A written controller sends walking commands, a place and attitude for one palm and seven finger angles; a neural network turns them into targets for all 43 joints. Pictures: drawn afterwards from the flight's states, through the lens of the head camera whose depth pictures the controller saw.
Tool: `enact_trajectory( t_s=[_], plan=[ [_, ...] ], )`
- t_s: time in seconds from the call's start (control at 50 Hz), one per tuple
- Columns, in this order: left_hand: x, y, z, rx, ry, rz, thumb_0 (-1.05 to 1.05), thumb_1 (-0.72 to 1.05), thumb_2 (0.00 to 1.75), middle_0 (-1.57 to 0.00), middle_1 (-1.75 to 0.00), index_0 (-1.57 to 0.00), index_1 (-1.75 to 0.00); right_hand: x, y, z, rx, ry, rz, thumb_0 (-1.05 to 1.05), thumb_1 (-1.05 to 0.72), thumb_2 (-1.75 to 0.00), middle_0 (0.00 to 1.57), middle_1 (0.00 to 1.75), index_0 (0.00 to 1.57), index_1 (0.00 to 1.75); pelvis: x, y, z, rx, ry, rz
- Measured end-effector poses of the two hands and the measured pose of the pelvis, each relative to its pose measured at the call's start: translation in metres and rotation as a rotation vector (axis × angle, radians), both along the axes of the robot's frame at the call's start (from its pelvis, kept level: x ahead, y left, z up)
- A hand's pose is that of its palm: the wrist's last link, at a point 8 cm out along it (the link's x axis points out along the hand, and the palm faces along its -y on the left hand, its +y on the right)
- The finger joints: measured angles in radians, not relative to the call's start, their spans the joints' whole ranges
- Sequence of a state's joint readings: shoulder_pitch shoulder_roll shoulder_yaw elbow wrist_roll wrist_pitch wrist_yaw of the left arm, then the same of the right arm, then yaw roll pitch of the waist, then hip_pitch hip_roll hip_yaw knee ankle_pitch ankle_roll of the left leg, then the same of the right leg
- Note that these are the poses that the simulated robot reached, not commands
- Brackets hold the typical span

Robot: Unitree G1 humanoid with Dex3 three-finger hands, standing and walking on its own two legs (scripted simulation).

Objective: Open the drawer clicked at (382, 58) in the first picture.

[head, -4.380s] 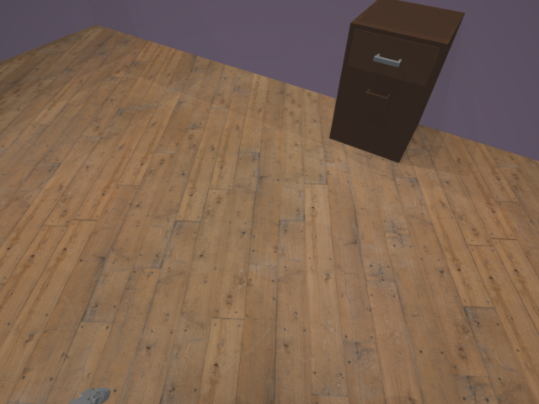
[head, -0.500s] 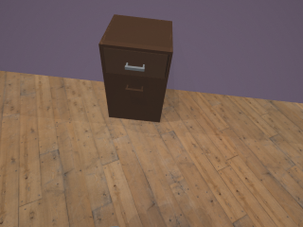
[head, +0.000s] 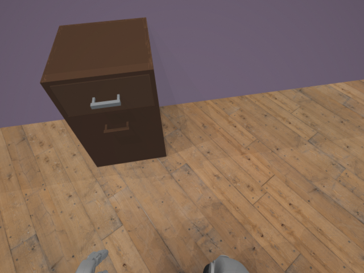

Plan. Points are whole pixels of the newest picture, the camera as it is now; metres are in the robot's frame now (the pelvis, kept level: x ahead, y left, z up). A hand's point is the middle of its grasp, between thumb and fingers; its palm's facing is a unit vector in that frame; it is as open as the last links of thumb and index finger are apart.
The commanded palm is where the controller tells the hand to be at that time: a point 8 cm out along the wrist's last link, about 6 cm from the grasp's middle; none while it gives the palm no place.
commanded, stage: turn to face it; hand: left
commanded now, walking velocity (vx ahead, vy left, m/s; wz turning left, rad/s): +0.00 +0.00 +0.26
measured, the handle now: (106, 101) +0.77 +0.34 -0.19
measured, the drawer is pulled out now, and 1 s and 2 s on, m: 0.00 0.00 0.00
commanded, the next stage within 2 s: take the last steps up to it in 0.16 s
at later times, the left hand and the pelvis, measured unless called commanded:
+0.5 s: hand out of the picture +0.09 +0.21 -0.14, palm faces +0.13 -0.97 -0.21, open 7.3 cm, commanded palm none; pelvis +0.09 +0.02 +0.03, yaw +6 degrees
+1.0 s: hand out of the picture +0.10 +0.18 -0.16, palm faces +0.24 -0.97 -0.09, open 7.4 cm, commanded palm none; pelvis +0.22 +0.07 +0.01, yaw +8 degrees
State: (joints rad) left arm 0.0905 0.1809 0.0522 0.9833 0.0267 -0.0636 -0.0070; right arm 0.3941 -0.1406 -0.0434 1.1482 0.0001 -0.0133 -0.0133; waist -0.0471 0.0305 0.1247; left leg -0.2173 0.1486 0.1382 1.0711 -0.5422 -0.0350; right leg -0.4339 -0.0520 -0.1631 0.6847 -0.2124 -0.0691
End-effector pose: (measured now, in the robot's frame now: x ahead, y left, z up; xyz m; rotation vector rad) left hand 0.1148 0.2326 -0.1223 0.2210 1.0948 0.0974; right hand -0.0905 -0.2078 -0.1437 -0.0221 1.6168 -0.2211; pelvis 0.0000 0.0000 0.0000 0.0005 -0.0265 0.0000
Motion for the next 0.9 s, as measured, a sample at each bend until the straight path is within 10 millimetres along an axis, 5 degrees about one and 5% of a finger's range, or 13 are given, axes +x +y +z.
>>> enact_trajectory(
  t_s=[0.1,0.2,0.28,0.42,0.62,0.78,0.9],
  plan=[
    [0.01,-0.013,0.007,-0.026,0.02,0.022,0.0,0.91,0.9,-0.2,-0.3,-0.2,-0.3,0.083,-0.011,0.007,-0.033,-0.157,0.06,0.0,-0.91,-0.9,0.19,0.3,0.2,0.3,0.02,0.001,0.013,-0.009,-0.001,0.021],
    [0.018,-0.005,0.006,-0.06,0.004,0.08,-0.02,0.93,0.9,-0.2,-0.3,-0.2,-0.3,0.15,-0.006,0.018,-0.064,-0.287,0.143,0.01,-0.92,-0.9,0.19,0.3,0.2,0.3,0.036,0.011,0.016,-0.029,-0.003,0.055],
    [0.014,0.009,-0.006,-0.095,0.024,0.148,-0.01,0.93,0.9,-0.2,-0.3,-0.2,-0.3,0.177,0.0,0.024,-0.091,-0.314,0.197,0.01,-0.94,-0.9,0.19,0.3,0.2,0.3,0.05,0.022,0.012,-0.04,-0.008,0.078],
    [-0.022,0.029,0.003,-0.055,0.156,0.203,-0.01,0.93,0.9,-0.2,-0.3,-0.19,-0.3,0.205,0.009,0.034,-0.07,-0.303,0.238,0.01,-0.94,-0.9,0.2,0.3,0.2,0.3,0.075,0.026,0.026,-0.009,0.028,0.1],
    [-0.057,0.007,0.012,-0.022,0.28,0.293,0.0,0.91,0.9,-0.2,-0.3,-0.19,-0.3,0.226,-0.002,0.013,0.009,-0.202,0.247,0.0,-0.92,-0.9,0.2,0.3,0.2,0.3,0.115,0.011,0.023,0.002,0.015,0.128],
    [-0.087,-0.028,0.018,-0.11,0.459,0.363,0.0,0.91,0.9,-0.2,-0.3,-0.19,-0.3,0.32,0.007,0.028,-0.006,-0.288,0.308,0.01,-0.92,-0.9,0.19,0.3,0.2,0.3,0.156,0.022,0.03,0.006,0.031,0.151],
    [-0.076,-0.029,0.005,-0.192,0.555,0.403,0.0,0.91,0.9,-0.2,-0.3,-0.2,-0.3,0.404,0.043,0.029,-0.023,-0.385,0.382,0.0,-0.91,-0.9,0.19,0.3,0.2,0.3,0.195,0.048,0.018,-0.012,0.035,0.16]
  ],
)
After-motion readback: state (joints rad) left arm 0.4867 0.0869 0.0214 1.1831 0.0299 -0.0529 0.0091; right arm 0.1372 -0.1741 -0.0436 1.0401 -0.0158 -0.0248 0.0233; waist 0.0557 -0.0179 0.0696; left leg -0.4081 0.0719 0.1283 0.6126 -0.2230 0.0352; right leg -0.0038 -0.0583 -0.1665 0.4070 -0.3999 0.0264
